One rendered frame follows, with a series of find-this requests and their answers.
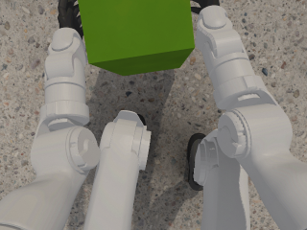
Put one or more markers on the left robot forearm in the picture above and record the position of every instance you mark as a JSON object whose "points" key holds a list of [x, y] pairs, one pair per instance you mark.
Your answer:
{"points": [[64, 84]]}

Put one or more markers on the carton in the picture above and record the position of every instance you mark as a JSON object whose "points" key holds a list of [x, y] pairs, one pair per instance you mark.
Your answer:
{"points": [[130, 37]]}

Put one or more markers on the robot right hand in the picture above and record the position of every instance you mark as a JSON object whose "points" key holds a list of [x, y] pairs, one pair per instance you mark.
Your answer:
{"points": [[203, 4]]}

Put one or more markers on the robot left hand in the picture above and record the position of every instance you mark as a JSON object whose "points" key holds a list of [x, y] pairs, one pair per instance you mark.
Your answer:
{"points": [[68, 18]]}

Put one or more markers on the robot right thigh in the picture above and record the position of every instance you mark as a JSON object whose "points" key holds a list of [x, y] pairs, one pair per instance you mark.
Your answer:
{"points": [[225, 203]]}

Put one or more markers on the left robot upper arm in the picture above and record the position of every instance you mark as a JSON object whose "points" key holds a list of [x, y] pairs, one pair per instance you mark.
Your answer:
{"points": [[62, 160]]}

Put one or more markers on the right robot upper arm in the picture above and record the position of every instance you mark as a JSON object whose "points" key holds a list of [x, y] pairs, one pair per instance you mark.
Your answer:
{"points": [[259, 137]]}

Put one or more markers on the right robot forearm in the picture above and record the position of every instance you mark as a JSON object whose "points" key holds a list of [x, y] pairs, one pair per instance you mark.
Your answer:
{"points": [[227, 63]]}

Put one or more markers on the right robot foot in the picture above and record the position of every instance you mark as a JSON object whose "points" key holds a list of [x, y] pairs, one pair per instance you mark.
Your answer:
{"points": [[193, 144]]}

